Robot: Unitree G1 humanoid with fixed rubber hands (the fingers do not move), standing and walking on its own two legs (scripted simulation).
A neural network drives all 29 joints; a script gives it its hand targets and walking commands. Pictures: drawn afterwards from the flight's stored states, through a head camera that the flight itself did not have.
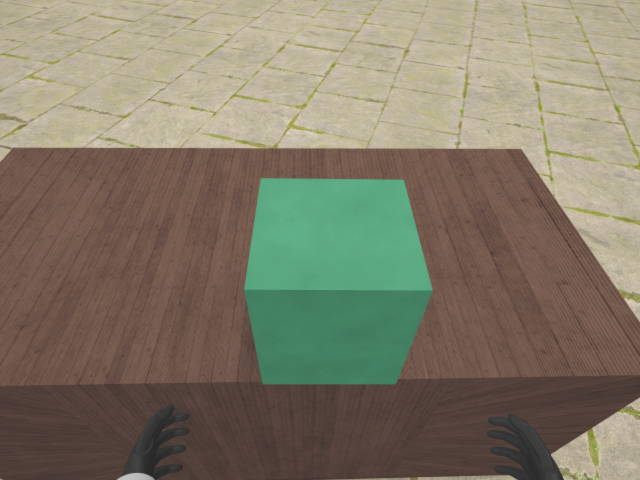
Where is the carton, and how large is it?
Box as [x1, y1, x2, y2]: [244, 178, 432, 383]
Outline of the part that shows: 261,178 244,291 262,382 395,383 432,290 403,180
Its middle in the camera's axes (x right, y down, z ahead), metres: +0.02 +0.07 +0.59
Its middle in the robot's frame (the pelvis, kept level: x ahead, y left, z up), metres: +0.39 +0.00 +0.00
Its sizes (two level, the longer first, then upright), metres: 0.210 0.200 0.250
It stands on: a pedestal, 0.65 m high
